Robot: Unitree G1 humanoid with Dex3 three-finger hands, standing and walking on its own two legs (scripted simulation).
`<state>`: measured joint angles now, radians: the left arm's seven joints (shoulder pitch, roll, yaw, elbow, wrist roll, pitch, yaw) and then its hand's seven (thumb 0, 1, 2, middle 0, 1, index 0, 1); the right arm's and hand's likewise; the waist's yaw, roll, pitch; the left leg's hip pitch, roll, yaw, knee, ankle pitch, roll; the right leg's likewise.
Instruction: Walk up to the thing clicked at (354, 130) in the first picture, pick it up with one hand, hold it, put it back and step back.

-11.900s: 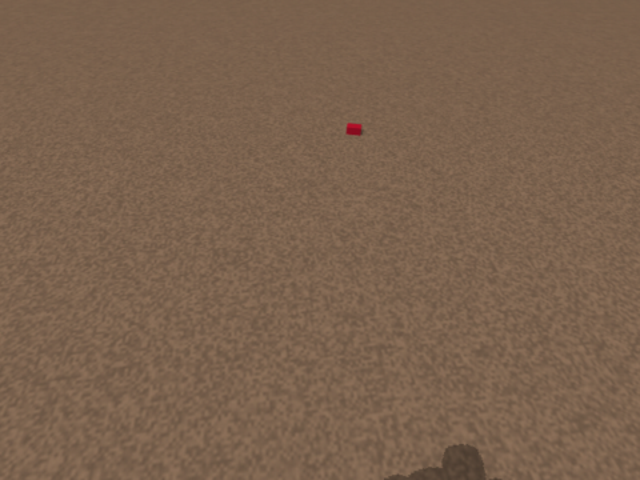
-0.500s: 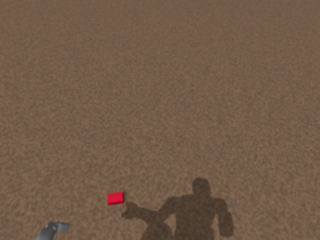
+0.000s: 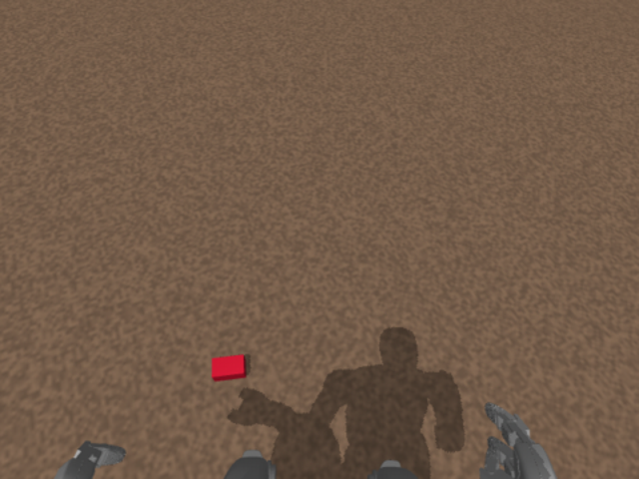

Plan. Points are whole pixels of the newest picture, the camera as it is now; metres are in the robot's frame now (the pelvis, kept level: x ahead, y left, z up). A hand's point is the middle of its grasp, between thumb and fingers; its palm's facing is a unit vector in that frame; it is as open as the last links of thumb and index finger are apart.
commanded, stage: rise first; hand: left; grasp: from above
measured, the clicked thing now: (229, 368) +0.45 +0.25 -0.66
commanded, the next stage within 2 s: none
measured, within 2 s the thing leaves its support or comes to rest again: neither
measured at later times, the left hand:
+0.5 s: hand (154, 433) +0.24 +0.30 -0.32, palm faces -0.44 -0.45 -0.78, open 13.4 cm
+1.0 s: hand (177, 392) +0.34 +0.31 -0.45, palm faces -0.46 -0.07 -0.89, open 13.5 cm
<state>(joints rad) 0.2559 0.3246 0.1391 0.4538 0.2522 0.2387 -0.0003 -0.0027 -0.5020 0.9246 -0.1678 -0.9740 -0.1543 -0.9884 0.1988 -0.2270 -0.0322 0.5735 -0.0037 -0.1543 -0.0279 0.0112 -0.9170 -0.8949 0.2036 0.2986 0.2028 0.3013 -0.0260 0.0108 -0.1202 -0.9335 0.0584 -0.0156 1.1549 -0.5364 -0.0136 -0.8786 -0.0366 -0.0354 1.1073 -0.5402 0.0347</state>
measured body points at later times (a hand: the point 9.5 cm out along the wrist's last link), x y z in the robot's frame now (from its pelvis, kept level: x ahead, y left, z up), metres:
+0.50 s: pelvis -0.06 -0.01 -0.18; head +0.13 +0.00 +0.22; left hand +0.26 +0.32 -0.28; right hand +0.12 -0.28 -0.31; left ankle +0.01 +0.12 -0.65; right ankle -0.01 -0.14 -0.65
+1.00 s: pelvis -0.10 +0.00 -0.31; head +0.12 +0.04 +0.08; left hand +0.36 +0.31 -0.40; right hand -0.05 -0.29 -0.43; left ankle +0.01 +0.12 -0.65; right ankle -0.01 -0.14 -0.65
